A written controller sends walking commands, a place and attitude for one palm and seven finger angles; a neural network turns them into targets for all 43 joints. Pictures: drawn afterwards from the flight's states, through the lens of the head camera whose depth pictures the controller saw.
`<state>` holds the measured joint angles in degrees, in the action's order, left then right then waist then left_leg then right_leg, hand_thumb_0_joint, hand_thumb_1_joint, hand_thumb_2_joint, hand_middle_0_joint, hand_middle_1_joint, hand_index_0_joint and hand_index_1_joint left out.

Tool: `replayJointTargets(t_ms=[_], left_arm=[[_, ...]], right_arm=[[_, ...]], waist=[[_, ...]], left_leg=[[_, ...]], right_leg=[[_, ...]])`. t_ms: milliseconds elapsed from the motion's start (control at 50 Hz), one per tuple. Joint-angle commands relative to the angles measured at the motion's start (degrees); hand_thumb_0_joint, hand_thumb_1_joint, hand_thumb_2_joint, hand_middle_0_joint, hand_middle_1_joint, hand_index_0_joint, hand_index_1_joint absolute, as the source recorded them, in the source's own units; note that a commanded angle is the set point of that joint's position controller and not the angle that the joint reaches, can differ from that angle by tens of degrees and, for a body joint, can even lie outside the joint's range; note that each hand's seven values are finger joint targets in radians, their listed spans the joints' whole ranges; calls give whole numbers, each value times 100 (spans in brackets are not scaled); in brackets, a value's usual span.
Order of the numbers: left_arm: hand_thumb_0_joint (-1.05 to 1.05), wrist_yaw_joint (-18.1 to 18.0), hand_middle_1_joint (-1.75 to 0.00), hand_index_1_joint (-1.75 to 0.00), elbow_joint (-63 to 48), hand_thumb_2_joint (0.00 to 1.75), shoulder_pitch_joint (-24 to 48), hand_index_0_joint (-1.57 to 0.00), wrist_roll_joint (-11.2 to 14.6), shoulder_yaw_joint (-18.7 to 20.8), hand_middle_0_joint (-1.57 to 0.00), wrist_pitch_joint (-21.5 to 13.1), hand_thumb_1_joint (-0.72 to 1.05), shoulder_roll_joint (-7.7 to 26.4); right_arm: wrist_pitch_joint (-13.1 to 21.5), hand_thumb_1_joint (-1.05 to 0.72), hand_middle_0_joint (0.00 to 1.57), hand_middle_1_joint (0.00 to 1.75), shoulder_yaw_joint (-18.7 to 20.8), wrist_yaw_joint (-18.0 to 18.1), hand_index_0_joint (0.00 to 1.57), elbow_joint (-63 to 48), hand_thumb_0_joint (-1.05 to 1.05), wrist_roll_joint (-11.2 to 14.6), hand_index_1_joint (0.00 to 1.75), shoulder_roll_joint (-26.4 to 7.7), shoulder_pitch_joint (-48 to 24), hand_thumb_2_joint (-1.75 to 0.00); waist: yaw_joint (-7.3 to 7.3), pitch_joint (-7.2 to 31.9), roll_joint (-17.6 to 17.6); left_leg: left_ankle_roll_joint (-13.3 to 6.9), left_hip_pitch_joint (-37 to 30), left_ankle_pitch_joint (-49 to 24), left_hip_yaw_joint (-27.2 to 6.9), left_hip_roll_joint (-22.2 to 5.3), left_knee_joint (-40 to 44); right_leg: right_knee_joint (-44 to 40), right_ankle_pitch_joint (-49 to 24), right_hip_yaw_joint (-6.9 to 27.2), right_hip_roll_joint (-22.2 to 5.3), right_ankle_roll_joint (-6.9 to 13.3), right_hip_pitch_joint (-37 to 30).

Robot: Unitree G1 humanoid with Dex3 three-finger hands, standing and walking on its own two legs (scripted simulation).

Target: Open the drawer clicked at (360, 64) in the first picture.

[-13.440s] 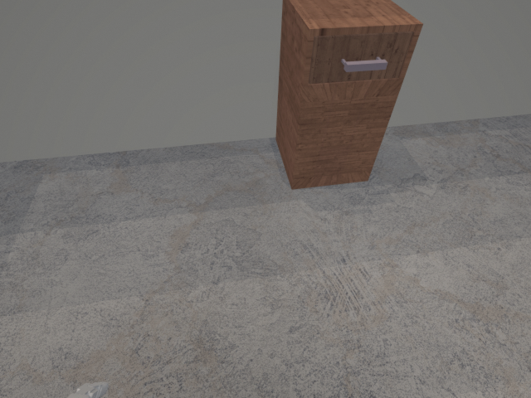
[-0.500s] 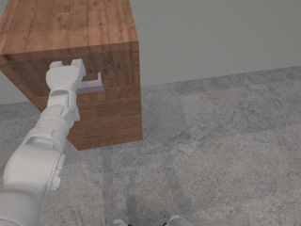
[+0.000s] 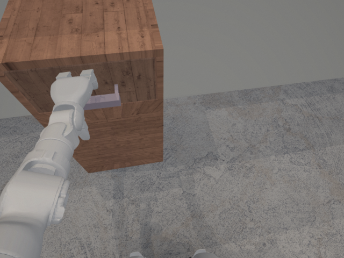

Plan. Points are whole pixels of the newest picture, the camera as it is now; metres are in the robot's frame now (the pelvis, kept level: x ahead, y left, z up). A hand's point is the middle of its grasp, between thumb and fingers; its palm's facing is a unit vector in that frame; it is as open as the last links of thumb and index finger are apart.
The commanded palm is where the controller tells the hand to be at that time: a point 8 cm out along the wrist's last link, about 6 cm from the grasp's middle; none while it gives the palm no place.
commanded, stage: move the hooked fingers above the handle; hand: left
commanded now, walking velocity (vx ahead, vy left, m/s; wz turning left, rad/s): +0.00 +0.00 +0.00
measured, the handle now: (92, 96) +0.57 +0.20 -0.04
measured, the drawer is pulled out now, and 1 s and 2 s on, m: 0.00 0.00 0.00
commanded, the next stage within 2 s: none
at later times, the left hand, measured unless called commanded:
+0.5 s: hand (91, 97) +0.51 +0.17 +0.02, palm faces -0.05 -0.06 -1.00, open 13.8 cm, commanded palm +0.50 +0.18 +0.08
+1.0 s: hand (84, 98) +0.51 +0.19 +0.02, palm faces -0.02 -0.04 -1.00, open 13.8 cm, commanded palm +0.50 +0.19 +0.07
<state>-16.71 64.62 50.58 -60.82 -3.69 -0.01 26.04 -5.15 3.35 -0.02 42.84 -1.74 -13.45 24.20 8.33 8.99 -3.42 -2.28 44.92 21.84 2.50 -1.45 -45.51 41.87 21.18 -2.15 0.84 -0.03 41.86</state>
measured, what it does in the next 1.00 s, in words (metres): stands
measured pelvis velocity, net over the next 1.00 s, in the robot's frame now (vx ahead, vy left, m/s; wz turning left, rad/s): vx -0.01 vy -0.01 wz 0.01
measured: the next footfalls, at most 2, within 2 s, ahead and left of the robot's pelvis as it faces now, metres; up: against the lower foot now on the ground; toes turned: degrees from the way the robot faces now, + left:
none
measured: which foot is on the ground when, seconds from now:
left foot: down 0.00-1.00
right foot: down 0.00-1.00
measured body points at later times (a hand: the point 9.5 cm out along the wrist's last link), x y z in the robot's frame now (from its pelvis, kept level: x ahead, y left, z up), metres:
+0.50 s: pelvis +0.00 +0.00 +0.00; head +0.11 +0.00 +0.43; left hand +0.51 +0.17 +0.08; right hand -0.04 -0.27 -0.13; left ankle -0.01 +0.09 -0.70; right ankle -0.03 -0.12 -0.70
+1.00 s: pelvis -0.01 -0.01 -0.01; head +0.11 +0.00 +0.43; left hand +0.51 +0.19 +0.08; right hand -0.02 -0.29 -0.13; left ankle -0.01 +0.09 -0.70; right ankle -0.03 -0.12 -0.70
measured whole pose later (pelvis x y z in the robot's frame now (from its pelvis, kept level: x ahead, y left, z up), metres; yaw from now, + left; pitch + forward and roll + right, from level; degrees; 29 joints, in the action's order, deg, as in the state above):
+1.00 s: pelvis -0.01 -0.01 -0.01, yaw +1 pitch +23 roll -2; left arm -22.2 70.1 56.7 -62.7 -2.1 1.5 27.1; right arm -4.3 3.0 0.3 41.8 -1.9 -15.5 20.6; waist 10.4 8.7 -3.1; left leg -1.8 48.7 21.8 1.6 -1.5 -47.7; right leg 44.6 21.7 -3.0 0.9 0.6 45.6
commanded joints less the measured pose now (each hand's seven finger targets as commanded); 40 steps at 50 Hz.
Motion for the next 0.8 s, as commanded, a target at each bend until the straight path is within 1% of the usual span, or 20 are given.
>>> replayJointTargets(t_ms=[0,40,80,100,140,200,220,240,260,280,300,360,400,500,560,600,640,660,740,780], left_arm=[[0,-475,-120,-120,-1138,30,2887,-30,-125,69,-30,-320,-50,844],[0,-681,-120,-120,-727,30,2968,-30,-162,63,-30,-151,-50,786],[0,-864,-120,-120,-330,30,2946,-30,-216,214,-30,131,-50,1005],[0,-937,-120,-120,-384,30,3132,-30,-236,321,-30,236,-50,1198],[0,-967,-120,-120,-383,30,3344,-30,-262,376,-30,433,-50,1331],[0,-834,-120,-120,-584,30,3490,-30,-262,189,-30,546,-50,1142],[0,-756,-120,-120,-597,30,3559,-30,-238,105,-30,543,-50,1065],[0,-663,-120,-120,-726,30,3613,-30,-174,128,-30,489,-50,1074],[0,-590,-120,-120,-934,30,3660,-30,-128,85,-30,413,-50,1035],[0,-531,-120,-120,-867,30,3532,-30,-114,155,-30,376,-50,1096],[0,-473,-120,-120,-881,30,3545,-30,-84,16,-30,329,-50,942],[0,-448,-120,-120,-887,30,3401,-30,-95,143,-30,163,-50,1076],[0,-515,-120,-120,-638,30,3132,-30,-127,320,-30,169,-50,1251],[0,-679,-120,-120,-563,30,2778,-30,-210,494,-30,300,-50,1425],[0,-639,-120,-120,-503,30,2489,-30,-152,622,-30,388,-50,1595],[0,-567,-120,-120,-538,30,2446,-30,-134,538,-30,393,-50,1521],[0,-493,-120,-120,-683,30,2673,-30,-78,324,-30,292,-50,1277],[0,-465,-120,-120,-699,30,2649,-30,-94,379,-30,231,-50,1384],[0,-455,-120,-120,-1239,30,3222,-30,-81,285,-30,-172,-50,1362],[0,-544,-120,-120,-1020,30,3272,-30,-130,150,-30,-223,-50,1205]], right_arm=[[83,-90,20,30,384,29,20,-147,0,-27,30,-1021,854,-90],[69,-90,20,30,337,-15,20,-137,0,-42,30,-1028,804,-90],[65,-90,20,30,294,-36,20,-202,0,-21,30,-1071,724,-90],[65,-90,20,30,276,-38,20,-236,0,-34,30,-1090,722,-90],[47,-90,20,30,264,-42,20,-302,0,-41,30,-1100,696,-90],[42,-90,20,30,300,-39,20,-410,0,-29,30,-1070,711,-90],[39,-90,20,30,308,-33,20,-409,0,-25,30,-1074,724,-90],[36,-90,20,30,317,-14,20,-409,0,-27,30,-1078,746,-90],[48,-90,20,30,331,-5,20,-416,0,-34,30,-1082,785,-90],[41,-90,20,30,338,15,20,-412,0,-22,30,-1078,796,-90],[41,-90,20,30,332,33,20,-381,0,-22,30,-1068,803,-90],[45,-90,20,30,311,62,20,-319,0,-23,30,-1069,840,-90],[36,-90,20,30,280,73,20,-292,0,-27,30,-1072,809,-90],[16,-90,20,30,258,13,20,-321,0,-33,30,-1064,773,-90],[-10,-90,20,30,255,5,20,-367,0,-22,30,-1089,773,-90],[-13,-90,20,30,274,16,20,-379,0,9,30,-1084,758,-90],[12,-90,20,30,294,37,20,-359,0,25,30,-1075,767,-90],[27,-90,20,30,310,59,20,-342,0,42,30,-1096,785,-90],[88,-90,20,30,349,127,20,-271,0,23,30,-1073,790,-90],[126,-90,20,30,328,134,20,-204,0,29,30,-1048,806,-90]], waist=[[264,2050,-500],[308,1727,-326],[318,1648,-150],[285,1903,-254],[284,2346,-291],[292,2892,-474],[348,2902,-468],[371,3021,-371],[378,3225,-471],[352,3194,-392],[398,3056,-366],[361,2786,-364],[294,2439,-155],[80,2483,-312],[22,2649,-48],[49,2592,92],[189,2424,201],[187,2408,224],[309,2510,-111],[398,2214,-187]], left_leg=[[41,-2479,-3108,-445,47,90],[47,-2153,-2833,-464,75,136],[24,-1810,-2433,-400,109,156],[20,-1774,-2442,-356,136,140],[19,-1864,-2616,-344,149,66],[31,-2220,-2979,-335,126,-34],[32,-2312,-3027,-352,109,-49],[27,-2414,-3161,-393,87,-69],[14,-2580,-3255,-403,75,-89],[11,-2566,-3241,-408,73,-90],[5,-2530,-3234,-400,73,-72],[-2,-2356,-3093,-405,78,-23],[-28,-1986,-2834,-322,115,20],[-1,-1789,-2952,-221,141,77],[-29,-1632,-2931,-136,167,98],[-44,-1533,-2759,-88,186,136],[-63,-1578,-2627,-100,182,196],[-75,-1572,-2502,-110,187,206],[-75,-1942,-2445,-218,177,169],[-72,-1887,-2220,-258,178,157]], right_leg=[[-243,-1847,-80,319,191,-43],[-215,-1668,-135,323,212,78],[-181,-1510,-127,310,204,67],[-136,-1615,-97,295,202,-82],[-52,-1812,-81,288,196,-258],[-24,-2099,-54,288,158,-410],[-54,-2117,-48,290,149,-387],[-53,-2190,-42,288,138,-454],[-72,-2264,-14,294,119,-475],[-98,-2242,-8,300,121,-496],[-125,-2266,-8,296,114,-484],[-152,-2189,-14,297,125,-449],[-171,-2162,-5,298,132,-536],[-107,-2379,-10,284,172,-782],[-133,-2705,55,260,134,-1202],[-204,-2768,91,248,117,-1342],[-308,-2724,109,240,99,-1312],[-329,-2588,120,242,89,-1272],[-358,-2227,137,240,116,-930],[-348,-1884,88,261,124,-570]])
